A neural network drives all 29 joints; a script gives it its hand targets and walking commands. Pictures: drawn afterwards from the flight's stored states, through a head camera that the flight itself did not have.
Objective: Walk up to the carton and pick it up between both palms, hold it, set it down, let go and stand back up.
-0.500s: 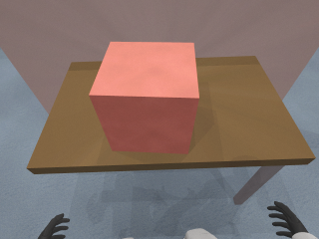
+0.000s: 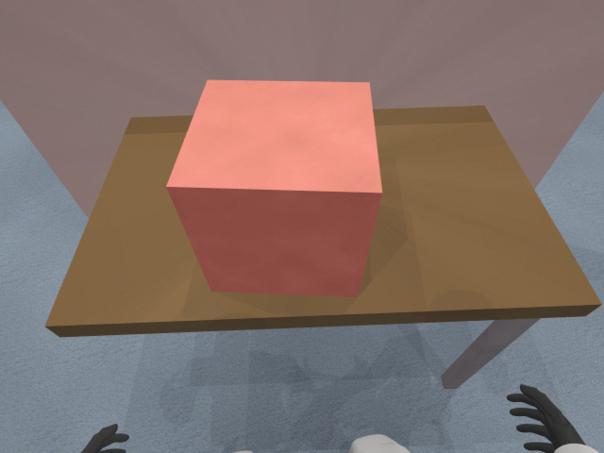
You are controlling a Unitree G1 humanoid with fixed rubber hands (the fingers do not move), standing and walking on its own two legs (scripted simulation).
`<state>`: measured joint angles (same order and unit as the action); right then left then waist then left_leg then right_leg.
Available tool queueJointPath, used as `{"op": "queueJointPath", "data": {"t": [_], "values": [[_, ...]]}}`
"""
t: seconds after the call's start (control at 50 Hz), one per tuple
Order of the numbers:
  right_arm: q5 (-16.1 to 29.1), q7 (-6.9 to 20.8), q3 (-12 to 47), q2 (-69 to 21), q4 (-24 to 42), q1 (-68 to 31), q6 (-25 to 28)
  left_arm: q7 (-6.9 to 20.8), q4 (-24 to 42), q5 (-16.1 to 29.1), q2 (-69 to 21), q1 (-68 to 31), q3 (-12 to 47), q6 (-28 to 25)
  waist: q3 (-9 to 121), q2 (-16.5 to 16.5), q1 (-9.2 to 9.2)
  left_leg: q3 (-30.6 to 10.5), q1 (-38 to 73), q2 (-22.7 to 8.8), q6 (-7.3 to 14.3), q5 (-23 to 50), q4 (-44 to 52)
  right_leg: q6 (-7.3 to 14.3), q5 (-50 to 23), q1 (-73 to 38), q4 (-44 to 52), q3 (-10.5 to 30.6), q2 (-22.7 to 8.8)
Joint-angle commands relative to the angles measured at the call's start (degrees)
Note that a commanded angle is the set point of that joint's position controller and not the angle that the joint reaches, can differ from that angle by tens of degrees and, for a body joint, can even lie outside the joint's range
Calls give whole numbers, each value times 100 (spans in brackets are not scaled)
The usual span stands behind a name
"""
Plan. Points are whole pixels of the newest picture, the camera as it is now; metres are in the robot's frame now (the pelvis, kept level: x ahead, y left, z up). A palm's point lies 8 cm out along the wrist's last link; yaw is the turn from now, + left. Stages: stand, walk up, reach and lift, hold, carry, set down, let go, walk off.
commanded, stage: walk up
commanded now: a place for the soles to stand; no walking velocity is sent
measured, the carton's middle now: (285, 193) +0.49 +0.02 +0.02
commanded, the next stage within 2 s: reach and lift in 1.84 s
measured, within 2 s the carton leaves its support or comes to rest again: neither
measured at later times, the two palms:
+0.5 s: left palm out of the picture +0.13 +0.32 -0.09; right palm out of the picture +0.09 -0.29 -0.08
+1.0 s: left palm (78, 452) +0.14 +0.30 -0.07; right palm out of the picture +0.09 -0.30 -0.07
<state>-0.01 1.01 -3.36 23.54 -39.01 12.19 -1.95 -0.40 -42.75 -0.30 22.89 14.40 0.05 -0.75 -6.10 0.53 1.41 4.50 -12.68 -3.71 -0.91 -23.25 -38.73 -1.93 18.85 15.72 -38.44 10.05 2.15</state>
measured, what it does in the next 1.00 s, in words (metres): steps on the spot: right foot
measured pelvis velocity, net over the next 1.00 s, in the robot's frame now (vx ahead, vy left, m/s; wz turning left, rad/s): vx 0.00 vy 0.01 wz -0.02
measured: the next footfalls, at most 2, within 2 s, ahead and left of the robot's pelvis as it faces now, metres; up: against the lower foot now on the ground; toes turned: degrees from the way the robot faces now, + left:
right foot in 0.34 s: +0.10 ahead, -0.13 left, +0.00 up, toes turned +6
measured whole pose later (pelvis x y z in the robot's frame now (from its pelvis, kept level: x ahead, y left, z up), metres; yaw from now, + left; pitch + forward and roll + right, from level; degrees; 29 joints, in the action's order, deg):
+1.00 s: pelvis +0.00 +0.01 +0.00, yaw -1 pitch -5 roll +0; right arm 0.0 1.0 -3.2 22.3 -39.0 15.3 -0.9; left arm -1.0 -43.2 -0.3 22.8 10.1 0.1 0.4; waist -5.4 0.0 1.4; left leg 4.4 -10.1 -2.2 0.5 -20.4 -35.7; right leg -2.2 14.0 15.2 -34.3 6.7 1.1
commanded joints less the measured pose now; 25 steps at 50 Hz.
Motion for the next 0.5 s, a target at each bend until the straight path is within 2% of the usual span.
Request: {"op": "queueJointPath", "data": {"t": [0.0, 0.02, 0.04, 0.06, 0.08, 0.1, 0.12, 0.14, 0.16, 0.18, 0.2, 0.22, 0.24, 0.26, 0.28, 0.3, 0.32, 0.34, 0.36, 0.38, 0.4, 0.42, 0.44, 0.46, 0.48], "values": [[-116, 14, -367, 929, 405, -131, 260, -130, 215, -53, 1607, 297, -600, -101, 831, 706, -274, -485, -831, 297, 240, -874, -97, 1388, -1905, -899, 1187, 2117, -1202], [-132, 8, -334, 949, 327, 24, 266, -134, 240, -37, 1554, 181, -534, -60, 597, 708, -145, -568, -699, 265, 238, -839, 125, 1403, -2253, -669, 1096, 1999, -1186], [-141, -44, -365, 997, 366, 52, 311, -102, 258, 8, 1508, 81, -552, -47, 773, 624, -99, -516, -289, 192, 264, -311, 239, 1243, -2414, -557, 986, 1824, -1091], [-118, -71, -360, 1019, 253, 247, 394, -116, 342, 7, 1487, -26, -538, -35, 1095, 638, 43, -682, 615, 1, 431, 493, 744, 963, -2703, -163, 608, 1277, -863], [-138, -110, -453, 1249, 144, 627, 408, -102, 478, 20, 1255, -501, -475, -48, 1242, 326, 317, -1270, 1610, -635, 625, 1182, 1281, 515, -2101, 826, -151, 481, -404], [-153, -108, -510, 1527, 76, 622, 403, -130, 530, 52, 938, -517, -431, -18, 887, -734, 354, -1914, 1935, -1527, 1006, 1814, 1707, 186, -411, 1615, -943, -314, 262], [-251, -117, -509, 1532, 171, 619, 346, -186, 556, 9, 1081, -653, -439, -3, 747, -1065, 399, -2230, 1814, -2099, 1503, 2326, 1720, 73, 1585, 1961, -1426, -439, 221], [-189, -82, -470, 1525, 289, 715, 336, -260, 748, -117, 1172, -737, -487, 0, 342, -855, 423, -2431, 1145, -2417, 1678, 1970, 1958, 120, 1944, 2045, -1750, -315, 81], [-184, -57, -532, 1489, 283, 663, 322, -247, 681, -77, 1214, -448, -497, -19, 344, -755, 323, -2011, 1260, -2227, 1641, 2019, 1904, 158, 1803, 1866, -1861, -470, -10], [-201, -72, -493, 1271, 308, 536, 313, -181, 596, -51, 1212, -155, -537, -42, 512, -769, 268, -1778, 1800, -1838, 1520, 2649, 1632, 82, 1574, 1831, -1225, -445, -105], [-212, -90, -488, 1228, 337, 354, 290, -109, 435, -59, 1202, -214, -506, -102, 245, -824, 172, -1304, 1623, -1539, 1342, 2962, 1402, 45, 1039, 1784, -829, -838, -231], [-249, -95, -423, 1275, 331, 162, 278, -96, 400, -1, 1102, -170, -400, -124, 502, -1125, 159, -805, 1340, -1253, 1129, 3599, 1114, 42, 614, 1178, -231, -1035, -244], [-166, -61, -377, 1043, 324, -38, 220, -102, 283, 26, 992, -47, -389, -149, 298, -1419, -10, -439, 746, -844, 887, 3834, 931, 59, -100, 665, 131, -1248, -17], [-100, -26, -357, 1029, 388, -148, 174, -94, 174, 16, 1075, 93, -431, -137, 513, -1323, -89, -173, 407, -685, 724, 3423, 617, 64, -1037, -106, 670, -1426, 121], [-42, 3, -296, 1061, 388, -40, 139, -154, 171, 6, 1222, 57, -431, -122, 729, -1382, -95, -106, 374, -455, 637, 2774, 236, 69, -1313, -361, 1093, -1353, 171], [-6, 23, -249, 879, 440, 7, 150, -168, 131, -42, 1308, 72, -518, -76, 950, -950, -179, -358, -154, -656, 574, 2072, 161, 176, -1489, -1002, 931, -1052, 49], [-23, 20, -261, 898, 428, -34, 135, -164, 83, -52, 1421, 40, -556, -58, 1023, -172, -171, -266, -389, -549, 475, 1328, -18, 300, -1880, -1199, 873, -514, -306], [14, 7, -246, 771, 498, 131, 112, -170, 252, -118, 1651, -36, -617, -40, 838, 707, -135, -6, -544, -3, 201, 75, -813, 719, -1363, -632, 1368, 1127, -1180], [34, -35, -301, 942, 457, 212, 65, -148, 278, -138, 1630, -229, -580, -37, 629, 771, -154, -653, -594, 222, 176, -1484, -1075, 1315, -503, -214, 1662, 2037, -1457], [-38, -67, -430, 1020, 509, 135, 69, -138, 377, -176, 1547, -255, -589, -57, 300, 603, -167, -586, -659, 277, 179, -1576, -1113, 1624, -32, 114, 1865, 2384, -1579], [-44, -55, -408, 980, 523, 58, 55, -146, 385, -133, 1715, -244, -663, -34, 6, 722, -188, -727, -623, 166, 153, -1542, -1432, 1618, 433, 578, 1927, 2285, -1622], [-65, -91, -406, 967, 490, 385, 105, -143, 417, -119, 1618, -396, -598, -16, -264, 648, -51, -737, -674, 121, 166, -1327, -654, 1568, 534, 543, 1897, 2283, -1553], [-46, -100, -407, 1021, 356, 660, 145, -117, 577, -101, 1607, -724, -570, 20, 14, 809, 132, -665, 108, 40, 145, -493, 103, 1249, 240, 914, 1824, 1760, -1333], [-56, -88, -421, 916, 202, 941, 237, -65, 539, -42, 1413, -1033, -518, 67, 241, 775, 326, -567, 1004, 69, 290, -98, 1016, 889, 256, 1242, 1525, 1214, -985], [-86, -110, -453, 1172, 50, 1103, 309, -16, 578, 37, 1073, -1104, -409, 34, 223, 195, 472, -1360, 1166, -424, 441, -102, 2109, 503, -283, 1417, 698, 682, -532]]}}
